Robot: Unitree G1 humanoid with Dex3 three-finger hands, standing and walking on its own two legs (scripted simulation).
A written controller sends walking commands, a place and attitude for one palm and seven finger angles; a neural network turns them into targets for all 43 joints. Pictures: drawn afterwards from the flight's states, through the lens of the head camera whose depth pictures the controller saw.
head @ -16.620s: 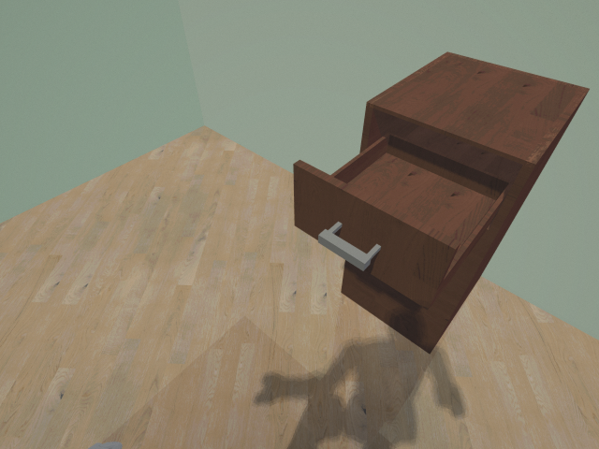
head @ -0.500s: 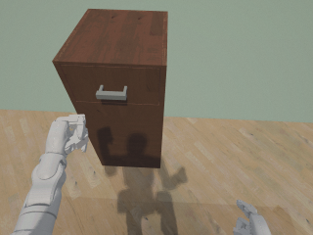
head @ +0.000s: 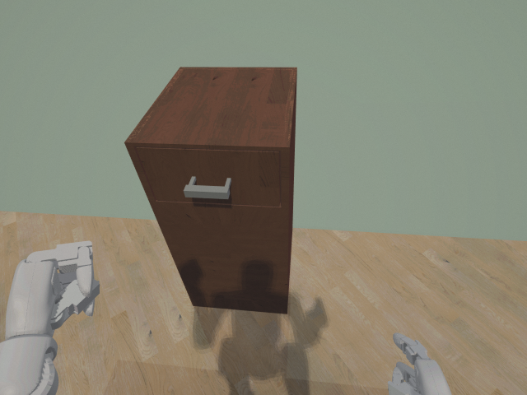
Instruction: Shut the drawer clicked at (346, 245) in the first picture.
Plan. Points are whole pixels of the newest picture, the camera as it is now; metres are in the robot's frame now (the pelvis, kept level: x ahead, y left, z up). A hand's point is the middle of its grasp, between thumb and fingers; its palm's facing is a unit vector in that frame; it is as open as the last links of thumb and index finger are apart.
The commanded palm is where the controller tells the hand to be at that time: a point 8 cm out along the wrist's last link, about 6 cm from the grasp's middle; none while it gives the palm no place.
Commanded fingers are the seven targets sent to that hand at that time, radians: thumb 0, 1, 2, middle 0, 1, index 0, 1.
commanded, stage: draw the hand back to the body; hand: left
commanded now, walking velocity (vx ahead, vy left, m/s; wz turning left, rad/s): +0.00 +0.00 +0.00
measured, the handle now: (208, 186) +0.59 +0.21 -0.05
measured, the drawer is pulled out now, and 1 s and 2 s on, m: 0.00 0.00 0.00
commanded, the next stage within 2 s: step back with the hand held close in 0.28 s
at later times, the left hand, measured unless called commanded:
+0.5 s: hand (80, 292) +0.18 +0.22 +0.17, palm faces +0.39 -0.81 -0.44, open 3.3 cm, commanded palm +0.13 +0.26 +0.17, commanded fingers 0.00 0.90 0.90 -1.40 -1.60 -1.40 -1.60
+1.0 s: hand (27, 341) +0.13 +0.26 +0.16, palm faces +0.32 -0.80 -0.50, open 3.2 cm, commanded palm +0.07 +0.30 +0.17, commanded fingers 0.00 0.90 0.90 -1.40 -1.60 -1.40 -1.60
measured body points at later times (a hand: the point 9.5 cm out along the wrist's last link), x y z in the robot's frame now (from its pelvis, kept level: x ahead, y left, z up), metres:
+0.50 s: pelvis +0.00 -0.02 +0.00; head -0.02 -0.05 +0.45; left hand +0.15 +0.26 +0.19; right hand +0.18 -0.24 -0.09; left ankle +0.00 +0.09 -0.74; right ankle -0.04 -0.09 -0.74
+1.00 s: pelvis -0.06 +0.02 -0.01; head -0.05 +0.01 +0.44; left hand +0.11 +0.30 +0.19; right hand +0.11 -0.23 -0.08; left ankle +0.00 +0.09 -0.74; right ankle -0.04 -0.09 -0.74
